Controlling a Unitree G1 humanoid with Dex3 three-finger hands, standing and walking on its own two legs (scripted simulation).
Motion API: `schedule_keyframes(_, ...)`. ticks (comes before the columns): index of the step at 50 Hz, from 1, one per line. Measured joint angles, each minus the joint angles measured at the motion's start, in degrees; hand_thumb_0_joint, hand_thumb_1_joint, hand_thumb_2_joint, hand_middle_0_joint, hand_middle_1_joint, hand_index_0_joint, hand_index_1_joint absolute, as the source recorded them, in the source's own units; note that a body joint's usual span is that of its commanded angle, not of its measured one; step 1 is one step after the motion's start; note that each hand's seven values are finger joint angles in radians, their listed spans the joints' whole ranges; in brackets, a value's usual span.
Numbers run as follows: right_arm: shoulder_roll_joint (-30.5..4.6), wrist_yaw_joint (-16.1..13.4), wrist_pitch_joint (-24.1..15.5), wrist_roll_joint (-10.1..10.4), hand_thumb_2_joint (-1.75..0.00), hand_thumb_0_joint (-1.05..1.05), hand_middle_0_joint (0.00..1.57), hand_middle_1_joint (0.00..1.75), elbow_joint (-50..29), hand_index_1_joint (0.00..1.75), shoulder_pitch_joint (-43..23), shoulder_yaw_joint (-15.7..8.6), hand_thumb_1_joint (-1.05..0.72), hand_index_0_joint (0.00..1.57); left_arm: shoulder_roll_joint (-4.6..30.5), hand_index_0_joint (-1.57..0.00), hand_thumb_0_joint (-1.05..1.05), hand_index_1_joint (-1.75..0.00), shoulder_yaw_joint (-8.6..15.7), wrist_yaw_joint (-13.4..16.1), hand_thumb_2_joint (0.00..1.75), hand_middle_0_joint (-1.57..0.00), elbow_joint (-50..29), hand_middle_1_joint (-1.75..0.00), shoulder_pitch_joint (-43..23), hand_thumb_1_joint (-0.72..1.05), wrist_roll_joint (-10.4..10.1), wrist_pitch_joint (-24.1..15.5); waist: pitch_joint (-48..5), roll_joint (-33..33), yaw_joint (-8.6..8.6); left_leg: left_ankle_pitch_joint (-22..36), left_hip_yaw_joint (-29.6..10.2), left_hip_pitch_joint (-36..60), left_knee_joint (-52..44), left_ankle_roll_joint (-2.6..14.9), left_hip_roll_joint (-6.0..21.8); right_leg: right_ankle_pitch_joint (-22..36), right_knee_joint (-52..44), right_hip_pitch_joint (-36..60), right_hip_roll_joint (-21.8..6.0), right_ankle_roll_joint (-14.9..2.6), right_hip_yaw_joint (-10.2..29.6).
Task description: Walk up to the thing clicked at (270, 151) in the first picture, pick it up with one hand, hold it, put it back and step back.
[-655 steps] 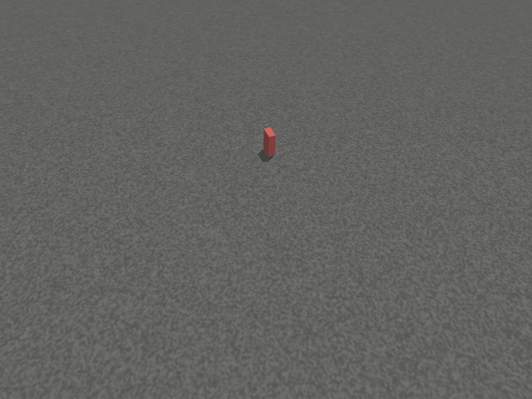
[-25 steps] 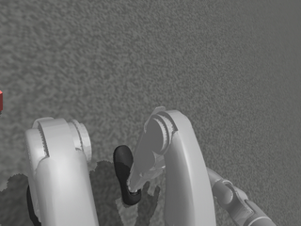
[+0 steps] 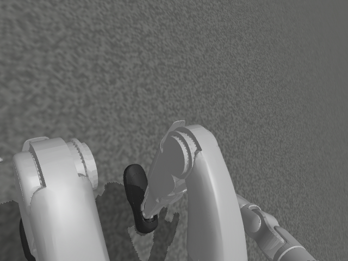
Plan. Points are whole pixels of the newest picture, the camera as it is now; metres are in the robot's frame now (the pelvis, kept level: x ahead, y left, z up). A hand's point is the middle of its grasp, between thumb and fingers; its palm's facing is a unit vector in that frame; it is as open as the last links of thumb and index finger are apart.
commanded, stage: close in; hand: left
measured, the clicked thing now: out of the picture +0.41 +0.29 -0.21
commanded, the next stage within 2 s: close in 0.30 s
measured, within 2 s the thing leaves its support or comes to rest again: leaves its support in 1.46 s
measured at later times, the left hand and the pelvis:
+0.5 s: hand out of the picture +0.39 +0.28 -0.19, palm faces +0.42 -0.91 +0.02, open 17.0 cm; pelvis +0.00 +0.00 +0.00, yaw +0 degrees
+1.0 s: hand out of the picture +0.41 +0.29 -0.19, palm faces +0.43 -0.90 +0.01, open 10.7 cm; pelvis +0.00 +0.00 +0.00, yaw -1 degrees
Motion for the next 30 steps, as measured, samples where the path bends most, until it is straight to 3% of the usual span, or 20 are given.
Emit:
schedule_keyframes(7, 0.7, 0.1, 0.3, 0.4, -0.90, 0.00, 0.21, 0.30, 0.3, 0.30, -1.0, -0.3, -0.91, 0.21, 0.1, -0.05, -0.02, -0.09, -1.8, 0.2, 0.13, -0.05, 0.0, -0.08, -1.8, -0.53, 0.3, 0.5, -0.9, 0.5, -0.52, -0.4, -0.1, -0.2, 0.0, -0.19, 0.1, -0.1, 0.0, -0.5, 0.1, 0.18, 0.0)
schedule_keyframes(22, 0.4, 0.3, 1.2, 0.5, -0.90, 0.00, 0.21, 0.30, 0.2, 0.30, -0.2, -0.3, -0.91, 0.21, -0.7, -0.05, -0.02, -0.12, -1.5, 2.7, 0.16, -0.06, -0.5, -0.10, -1.6, -0.54, 1.2, 1.2, -0.8, 0.3, -0.46, -0.1, -0.3, -0.1, -0.7, -0.60, 0.1, 0.1, -0.4, -0.6, 0.0, -0.26, -0.2)
schedule_keyframes(30, 0.5, 0.4, 1.3, 0.7, -0.90, 0.00, 0.21, 0.30, 0.2, 0.30, 0.0, -0.2, -0.89, 0.21, 0.9, -0.17, -0.02, -0.21, -1.7, 2.9, 0.26, -0.19, 0.6, -0.18, -3.5, -0.32, 1.2, 1.4, -0.8, 0.5, -1.09, -0.2, -0.1, -0.5, -0.6, -0.23, 0.4, 0.1, -0.6, -0.9, 0.2, -0.49, -0.2)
